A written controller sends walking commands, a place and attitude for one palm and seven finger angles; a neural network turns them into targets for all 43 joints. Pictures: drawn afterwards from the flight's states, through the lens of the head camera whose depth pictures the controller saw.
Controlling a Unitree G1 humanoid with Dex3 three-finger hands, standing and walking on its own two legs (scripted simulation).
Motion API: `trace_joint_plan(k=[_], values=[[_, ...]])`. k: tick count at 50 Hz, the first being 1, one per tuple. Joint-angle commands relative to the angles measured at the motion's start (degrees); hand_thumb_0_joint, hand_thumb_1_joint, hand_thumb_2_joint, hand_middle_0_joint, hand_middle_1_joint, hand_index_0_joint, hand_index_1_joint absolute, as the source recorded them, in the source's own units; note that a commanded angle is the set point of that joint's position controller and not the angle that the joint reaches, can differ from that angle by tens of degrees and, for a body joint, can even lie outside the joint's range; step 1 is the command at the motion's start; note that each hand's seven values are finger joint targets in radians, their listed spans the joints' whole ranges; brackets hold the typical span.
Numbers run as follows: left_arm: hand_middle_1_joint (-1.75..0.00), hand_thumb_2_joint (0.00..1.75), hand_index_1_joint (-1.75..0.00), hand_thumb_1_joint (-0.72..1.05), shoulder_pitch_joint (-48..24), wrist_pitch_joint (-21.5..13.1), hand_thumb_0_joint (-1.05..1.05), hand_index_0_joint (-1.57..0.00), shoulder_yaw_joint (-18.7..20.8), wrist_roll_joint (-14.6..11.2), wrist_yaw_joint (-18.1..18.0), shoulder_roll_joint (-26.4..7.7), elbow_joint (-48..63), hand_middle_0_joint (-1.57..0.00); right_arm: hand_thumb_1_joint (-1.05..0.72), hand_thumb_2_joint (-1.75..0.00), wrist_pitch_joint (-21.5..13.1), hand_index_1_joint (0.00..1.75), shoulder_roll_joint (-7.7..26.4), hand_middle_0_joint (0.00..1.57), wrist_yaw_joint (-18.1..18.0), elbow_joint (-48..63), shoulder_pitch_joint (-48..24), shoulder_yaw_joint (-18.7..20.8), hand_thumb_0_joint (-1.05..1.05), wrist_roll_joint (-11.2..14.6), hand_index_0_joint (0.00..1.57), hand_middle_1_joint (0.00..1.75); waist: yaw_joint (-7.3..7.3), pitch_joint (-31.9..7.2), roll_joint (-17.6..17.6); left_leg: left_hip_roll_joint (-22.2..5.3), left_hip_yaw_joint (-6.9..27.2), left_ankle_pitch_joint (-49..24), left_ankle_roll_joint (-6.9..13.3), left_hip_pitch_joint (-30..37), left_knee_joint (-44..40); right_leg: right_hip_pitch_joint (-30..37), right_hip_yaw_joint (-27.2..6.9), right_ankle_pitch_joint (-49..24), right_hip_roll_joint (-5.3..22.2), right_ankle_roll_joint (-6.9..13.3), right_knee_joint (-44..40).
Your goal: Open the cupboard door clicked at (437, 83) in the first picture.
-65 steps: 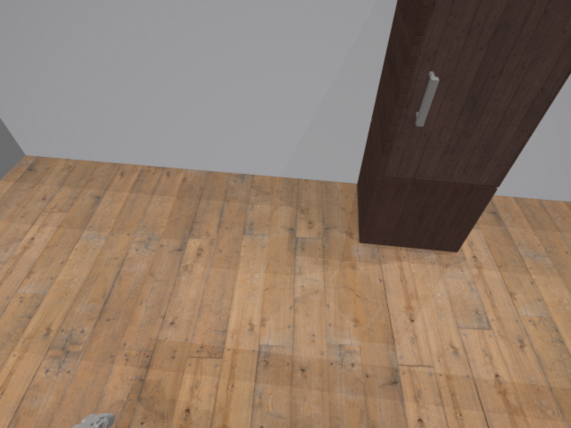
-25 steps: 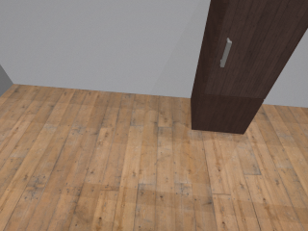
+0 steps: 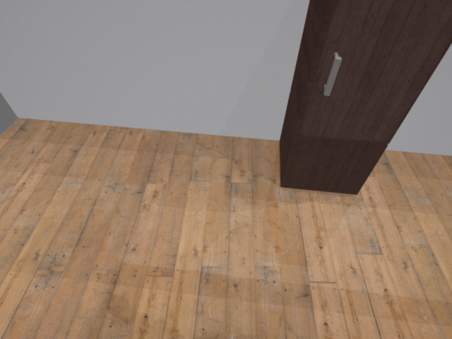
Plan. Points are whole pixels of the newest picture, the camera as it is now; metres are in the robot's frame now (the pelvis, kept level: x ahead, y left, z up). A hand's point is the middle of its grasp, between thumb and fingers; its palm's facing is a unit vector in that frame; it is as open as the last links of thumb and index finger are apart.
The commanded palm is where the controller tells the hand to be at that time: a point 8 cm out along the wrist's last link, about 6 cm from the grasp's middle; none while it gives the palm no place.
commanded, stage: look at it before walking up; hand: left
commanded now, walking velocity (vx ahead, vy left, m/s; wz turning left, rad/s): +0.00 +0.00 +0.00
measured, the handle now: (331, 74) +1.00 -0.33 -0.03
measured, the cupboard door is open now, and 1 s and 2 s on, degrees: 0 0 0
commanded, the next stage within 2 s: walk to a spot facing it in 0.14 s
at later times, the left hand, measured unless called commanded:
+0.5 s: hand out of the picture +0.08 +0.22 -0.17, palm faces -0.10 -0.95 -0.30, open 7.4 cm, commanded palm none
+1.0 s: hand out of the picture +0.09 +0.19 -0.17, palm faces -0.27 -0.93 -0.25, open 7.4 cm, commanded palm none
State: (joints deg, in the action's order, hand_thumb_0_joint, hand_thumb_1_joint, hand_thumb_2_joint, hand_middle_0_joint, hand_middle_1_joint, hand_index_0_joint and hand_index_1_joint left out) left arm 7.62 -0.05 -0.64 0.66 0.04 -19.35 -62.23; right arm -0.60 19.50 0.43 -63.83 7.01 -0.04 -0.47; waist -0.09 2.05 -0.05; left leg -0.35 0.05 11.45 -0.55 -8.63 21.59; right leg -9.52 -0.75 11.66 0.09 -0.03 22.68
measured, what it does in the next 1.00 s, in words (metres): lifts its left foot, turning right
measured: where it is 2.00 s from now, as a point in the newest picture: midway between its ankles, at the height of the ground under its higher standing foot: outside the picture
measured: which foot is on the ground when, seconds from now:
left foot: down 0.00-0.62, up 0.64-1.00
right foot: down 0.00-1.00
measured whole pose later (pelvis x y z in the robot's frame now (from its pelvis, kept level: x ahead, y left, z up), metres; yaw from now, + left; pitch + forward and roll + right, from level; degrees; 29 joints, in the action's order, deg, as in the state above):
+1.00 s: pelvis -0.02 +0.01 -0.01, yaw -21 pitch +2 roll +1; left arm 14.6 2.8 3.4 1.4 -0.3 -12.8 -52.7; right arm 2.4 13.4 -1.4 -52.9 6.1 3.2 -0.1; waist 2.7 3.0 -1.2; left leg -1.1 1.2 24.2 -3.3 -21.5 46.7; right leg -19.6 -9.4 8.7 -5.6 1.9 27.0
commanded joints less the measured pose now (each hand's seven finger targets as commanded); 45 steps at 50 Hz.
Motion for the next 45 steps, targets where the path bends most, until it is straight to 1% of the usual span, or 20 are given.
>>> trace_joint_plan(k=[1,9,13,17,20,22,24,26,27,28,29,30,31,32,33,35,36,38,41,45], values=[[-0.3,0.9,-0.3,0.9,-2.4,-1.6,0.0,-0.2,2.6,0.0,-0.6,-12.1,3.6,-0.2,-0.9,-0.9,-1.3,0.3,11.5,0.2,-1.1,3.7,-3.0,2.2,0.0,0.0,0.2,0.3,0.02,-3.9,-0.3,-6.4,5.1,-6.1,2.0,1.4,-3.3,0.3,-5.9,-5.9,6.8,2.0,-4.3],[-0.3,0.9,-0.3,0.9,-2.3,-1.5,0.0,-0.2,2.6,0.0,-0.5,-12.0,3.3,-0.2,-0.9,-0.9,-1.3,0.3,11.9,0.2,-1.1,3.6,-3.4,2.1,0.0,0.0,0.2,0.3,0.07,-3.6,0.4,-6.4,5.2,-5.9,2.0,1.8,-3.9,0.3,-5.8,-5.5,6.7,1.8,-4.5],[-0.3,0.9,-0.3,0.9,-2.4,-1.5,0.0,-0.2,2.7,0.0,-0.6,-12.2,3.5,-0.2,-0.9,-0.9,-1.4,0.3,12.0,0.2,-1.2,3.7,-3.6,2.3,0.0,0.0,0.2,0.3,0.12,-4.5,0.0,-6.8,4.6,-8.4,2.0,3.2,-3.1,0.6,-5.9,-9.3,6.6,1.9,-3.7],[-0.3,0.9,-0.3,0.9,1.4,0.8,0.0,-0.2,2.1,0.1,-0.9,-5.7,4.4,-0.2,-0.9,-0.9,0.0,0.3,4.9,0.2,-1.8,4.4,0.9,1.7,0.0,-0.2,0.2,0.3,-0.28,-4.2,-0.3,-7.4,0.7,-9.7,0.7,3.0,1.4,-2.8,-7.2,-15.1,6.0,1.4,1.1],[-0.3,0.9,-0.3,0.9,2.6,1.7,0.0,-0.2,3.0,0.3,-0.7,-5.7,6.9,-0.2,-0.9,-0.9,0.8,0.3,6.0,0.2,-2.2,6.9,2.1,3.0,0.0,-0.2,0.2,0.3,-0.43,-4.7,0.6,-9.1,0.1,-10.4,1.4,3.1,3.8,-6.1,-7.3,-16.8,4.4,1.4,6.2],[-0.3,0.9,-0.3,0.9,2.8,2.1,0.0,-0.2,3.5,0.4,-0.4,-5.2,8.7,-0.2,-0.9,-0.9,1.1,0.3,6.3,0.2,-2.4,8.6,1.7,3.7,0.0,-0.3,0.2,0.3,-0.39,-4.0,2.7,-10.9,1.0,-8.9,2.5,1.9,3.7,-9.0,-6.5,-14.0,2.7,1.0,10.4],[-0.3,0.9,-0.3,0.9,3.8,2.4,0.0,-0.2,3.8,0.4,-0.1,-4.1,10.0,-0.2,-0.9,-0.9,1.1,0.3,6.9,0.2,-2.4,10.3,0.7,4.5,0.0,-0.4,0.2,0.3,0.09,-3.2,6.3,-14.5,2.9,-8.1,4.7,0.3,2.5,-11.7,-4.4,-7.0,0.7,0.4,17.2],[-0.3,0.9,-0.3,0.9,4.7,2.8,0.0,-0.2,4.3,0.5,0.2,-2.3,11.3,-0.2,-0.9,-0.9,0.8,0.3,6.9,0.2,-2.2,11.5,-0.3,5.0,0.0,-0.5,0.2,0.3,0.67,-2.6,10.9,-19.9,4.7,-12.1,8.6,-2.4,0.4,-12.7,0.0,13.0,-0.2,-0.7,26.6],[-0.3,0.9,-0.3,0.9,5.4,2.9,0.0,-0.2,4.6,0.5,0.4,-1.9,11.8,-0.2,-0.9,-0.9,0.8,0.3,6.6,0.2,-2.2,12.3,-1.2,5.2,0.0,-0.6,0.2,0.3,1.16,-2.2,11.3,-21.1,4.3,-14.1,9.4,-4.4,1.2,-11.3,0.0,16.1,1.2,-0.7,27.5],[-0.3,0.9,-0.3,0.9,7.6,2.7,0.0,-0.2,5.0,0.5,0.6,-1.5,11.8,-0.2,-0.9,-0.9,0.8,0.3,6.5,0.2,-2.2,13.0,-2.9,5.3,0.0,-0.7,0.2,0.3,2.83,-1.9,9.8,-20.5,1.8,-14.7,8.2,-6.7,4.7,-7.9,-0.1,14.2,2.3,-0.4,23.8],[-0.3,0.9,-0.3,0.9,10.9,2.3,0.0,-0.2,5.3,0.7,0.7,-1.5,11.1,-0.2,-0.9,-0.9,1.0,0.3,6.2,0.2,-2.1,13.6,-3.7,5.4,0.0,-0.8,0.2,0.3,4.41,-2.2,7.0,-17.4,-1.9,-12.2,5.4,-9.1,11.5,-3.4,0.8,7.8,2.2,-0.3,16.3],[-0.3,0.9,-0.3,0.9,13.4,1.5,0.0,-0.2,6.0,1.2,0.5,-4.9,10.7,-0.2,-0.9,-0.9,1.6,0.3,4.1,0.2,-1.9,14.1,-2.9,5.2,0.0,-0.5,0.2,0.3,5.23,-2.3,-6.1,-10.4,-7.3,-0.9,0.6,-14.4,25.6,-0.5,-7.7,-4.5,6.5,1.3,4.4],[-0.3,0.9,-0.3,0.9,14.0,0.8,0.0,-0.2,6.8,1.4,-0.4,-10.1,11.4,-0.2,-0.9,-0.9,1.7,0.3,-0.6,0.2,-1.6,16.4,-2.2,4.4,0.0,-0.1,0.2,0.3,4.33,-1.4,-21.7,-1.2,-7.1,22.3,-2.8,-26.3,40.4,0.1,-31.5,-17.8,20.4,7.4,-4.8],[-0.3,0.9,-0.3,0.9,14.3,1.0,0.0,-0.2,6.8,0.6,-1.0,-9.3,12.0,-0.2,-0.9,-0.9,2.4,0.3,1.2,0.2,-1.9,16.5,-3.4,4.6,0.0,0.0,0.2,0.3,5.23,-2.8,-16.2,-2.2,1.9,21.9,-1.9,-23.0,44.7,-4.4,-33.4,-8.2,20.1,10.3,-8.8],[-0.3,0.9,-0.3,0.9,10.0,1.2,0.0,-0.2,6.7,0.7,-1.1,-8.1,12.9,-0.2,-0.9,-0.9,2.2,0.3,1.1,0.2,-1.8,16.1,-3.9,4.9,0.0,0.0,0.2,0.3,3.22,-0.3,-12.6,-2.7,3.1,17.9,-1.7,-24.9,47.1,-5.8,-32.6,-1.5,17.7,11.2,-8.6],[-0.3,0.9,-0.3,0.9,5.9,0.9,0.0,-0.2,6.3,0.5,-1.2,-5.3,14.3,-0.2,-0.9,-0.9,1.8,0.3,1.1,0.2,-1.5,14.5,-1.5,4.9,0.0,-0.4,0.2,0.3,1.06,-2.3,-5.8,-4.2,2.6,11.2,-2.4,-22.9,45.4,-4.6,-25.2,-4.7,13.9,10.5,-5.7],[-0.3,0.9,-0.3,0.9,5.6,0.7,0.0,-0.2,6.3,0.5,-1.2,-4.8,14.4,-0.2,-0.9,-0.9,1.8,0.3,0.2,0.2,-1.5,14.0,-0.1,4.7,0.0,-0.5,0.2,0.3,0.51,-4.2,-5.3,-3.9,1.9,10.3,-2.8,-21.9,43.8,-2.9,-22.6,-8.1,12.8,10.1,-4.6],[-0.3,0.9,-0.3,0.9,7.9,0.6,0.0,-0.2,6.4,0.6,-1.1,-4.4,13.6,-0.2,-0.9,-0.9,1.8,0.3,-0.7,0.2,-1.8,13.8,-0.5,4.5,0.0,-0.4,0.2,0.3,1.47,-6.2,-5.4,-3.0,1.1,10.8,-3.2,-21.0,39.9,0.0,-21.4,-13.8,11.6,10.3,-3.0],[-0.3,0.9,-0.3,0.9,10.2,0.7,0.0,-0.2,6.8,0.5,-0.9,-4.4,12.6,-0.2,-0.9,-0.9,1.9,0.3,-1.4,0.2,-2.0,14.2,-1.2,4.4,0.0,-0.2,0.2,0.3,2.47,-7.3,-6.1,-2.2,0.8,10.7,-3.6,-21.7,36.5,3.9,-21.7,-17.7,10.5,10.0,-2.2],[-0.3,0.9,-0.3,0.9,10.4,1.1,0.0,-0.2,7.1,0.7,-0.9,-4.6,12.5,-0.2,-0.9,-0.9,1.7,0.3,-1.5,0.2,-2.2,15.3,-2.0,4.4,0.0,0.0,0.2,0.3,2.9,-7.4,-7.7,-1.7,1.0,12.2,-3.4,-20.0,30.7,4.0,-24.2,-17.0,10.2,10.4,-2.4]])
